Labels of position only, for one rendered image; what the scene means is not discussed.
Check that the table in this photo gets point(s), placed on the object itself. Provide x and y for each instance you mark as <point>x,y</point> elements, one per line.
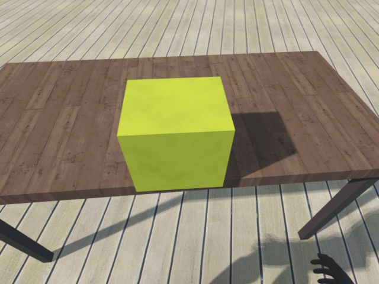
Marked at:
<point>296,120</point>

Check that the carton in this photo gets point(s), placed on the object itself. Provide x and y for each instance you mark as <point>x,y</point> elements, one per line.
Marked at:
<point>176,133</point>

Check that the robot right hand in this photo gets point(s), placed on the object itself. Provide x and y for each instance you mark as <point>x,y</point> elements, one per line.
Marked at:
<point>335,271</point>

